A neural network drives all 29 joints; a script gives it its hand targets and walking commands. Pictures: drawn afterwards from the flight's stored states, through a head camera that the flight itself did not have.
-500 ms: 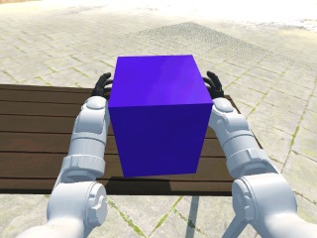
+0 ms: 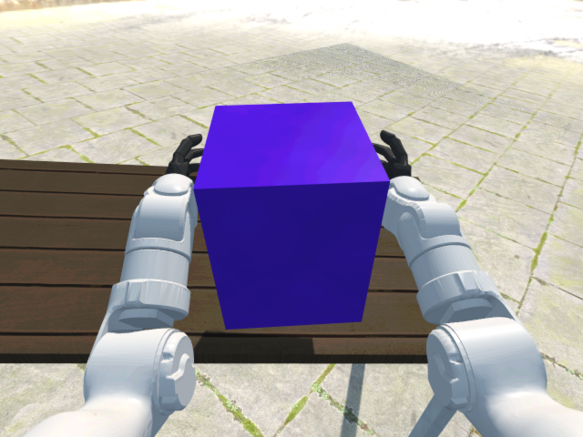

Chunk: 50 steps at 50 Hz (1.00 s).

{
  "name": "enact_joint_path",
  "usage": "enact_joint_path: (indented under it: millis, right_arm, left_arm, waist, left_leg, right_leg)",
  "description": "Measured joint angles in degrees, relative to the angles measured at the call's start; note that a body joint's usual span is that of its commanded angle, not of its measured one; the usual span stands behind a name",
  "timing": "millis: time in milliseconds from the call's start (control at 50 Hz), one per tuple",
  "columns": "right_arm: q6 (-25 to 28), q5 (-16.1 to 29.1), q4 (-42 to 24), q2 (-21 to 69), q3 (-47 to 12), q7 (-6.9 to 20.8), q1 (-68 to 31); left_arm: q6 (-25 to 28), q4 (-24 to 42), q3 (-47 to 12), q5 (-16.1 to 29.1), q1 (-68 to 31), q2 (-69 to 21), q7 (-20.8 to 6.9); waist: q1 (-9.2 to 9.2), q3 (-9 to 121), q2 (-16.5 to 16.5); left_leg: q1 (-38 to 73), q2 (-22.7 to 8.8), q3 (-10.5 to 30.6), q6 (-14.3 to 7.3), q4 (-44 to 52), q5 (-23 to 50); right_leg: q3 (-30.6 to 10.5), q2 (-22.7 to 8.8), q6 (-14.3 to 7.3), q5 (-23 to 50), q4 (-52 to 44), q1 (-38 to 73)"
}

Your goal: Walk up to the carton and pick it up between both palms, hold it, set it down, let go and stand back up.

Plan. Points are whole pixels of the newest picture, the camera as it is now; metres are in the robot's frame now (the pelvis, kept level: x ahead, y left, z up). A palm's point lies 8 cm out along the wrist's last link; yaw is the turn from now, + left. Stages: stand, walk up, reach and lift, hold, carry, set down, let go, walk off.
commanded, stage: reach and lift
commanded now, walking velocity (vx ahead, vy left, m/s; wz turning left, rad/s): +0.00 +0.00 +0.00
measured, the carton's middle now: (289, 214) +0.40 +0.03 +0.17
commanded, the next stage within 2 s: hold in 0.58 s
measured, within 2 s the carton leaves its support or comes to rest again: neither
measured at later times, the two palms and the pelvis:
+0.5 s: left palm (179, 169) +0.39 +0.18 +0.24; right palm (397, 173) +0.40 -0.11 +0.25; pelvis +0.01 +0.00 +0.00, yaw +0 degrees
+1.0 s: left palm (177, 154) +0.38 +0.17 +0.27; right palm (408, 157) +0.39 -0.12 +0.28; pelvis +0.01 +0.00 +0.00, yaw +0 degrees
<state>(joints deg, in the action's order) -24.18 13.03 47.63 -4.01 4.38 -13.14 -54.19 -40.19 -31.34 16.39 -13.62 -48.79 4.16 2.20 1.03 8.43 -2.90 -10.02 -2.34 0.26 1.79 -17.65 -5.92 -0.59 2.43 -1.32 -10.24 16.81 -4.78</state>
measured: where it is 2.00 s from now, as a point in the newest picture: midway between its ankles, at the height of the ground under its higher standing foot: outside the picture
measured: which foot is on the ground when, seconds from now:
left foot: down 0.00-1.00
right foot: down 0.00-1.00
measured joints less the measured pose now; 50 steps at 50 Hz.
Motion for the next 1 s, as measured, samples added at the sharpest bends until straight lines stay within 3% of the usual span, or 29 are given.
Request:
enact_joint_path:
  millis: [420,580,1000]
  right_arm:
    - [-2.0,1.1,-1.9,-0.3,-0.1,-0.9,-1.5]
    - [-3.6,2.7,-3.8,-1.3,-0.2,-1.5,-1.7]
    - [-8.9,5.9,-8.3,-2.6,-2.4,-3.5,-1.8]
  left_arm:
    - [-2.3,1.1,0.9,0.2,-2.7,0.7,-0.5]
    - [-2.8,1.6,-1.6,0.8,-2.8,1.4,-0.4]
    - [-8.3,6.5,-1.2,0.9,-2.9,1.4,-1.2]
  waist:
    - [0.0,-0.4,0.0]
    - [0.04,1.4,0.1]
    - [0.54,2.5,0.6]
  left_leg:
    - [-0.1,0.0,0.0,0.0,0.0,-0.2]
    - [-0.1,0.0,0.0,0.0,0.0,-0.8]
    - [0.1,0.0,0.0,0.0,-0.4,-0.9]
  right_leg:
    - [0.0,0.0,0.0,-0.2,0.0,-0.1]
    - [0.0,0.0,0.0,-0.8,0.0,0.0]
    - [0.0,0.0,0.0,-0.7,0.0,0.3]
